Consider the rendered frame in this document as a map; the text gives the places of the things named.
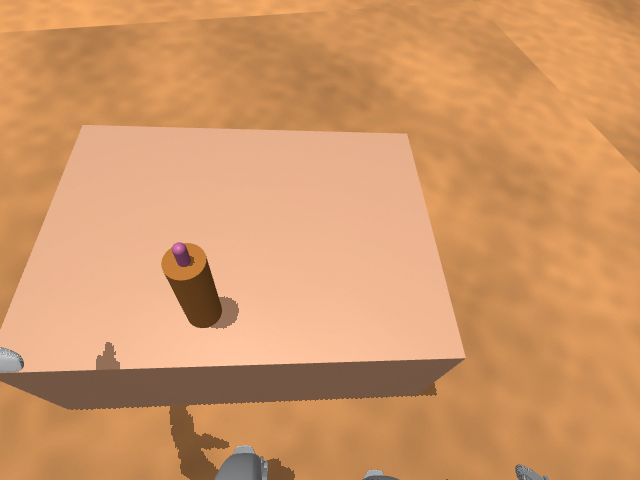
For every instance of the bottle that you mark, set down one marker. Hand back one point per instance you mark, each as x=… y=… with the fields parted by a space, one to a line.
x=186 y=268

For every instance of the left robot hand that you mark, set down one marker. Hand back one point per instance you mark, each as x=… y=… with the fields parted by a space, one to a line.
x=10 y=361

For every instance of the right robot hand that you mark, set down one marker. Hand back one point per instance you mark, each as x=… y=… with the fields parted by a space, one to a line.
x=524 y=473

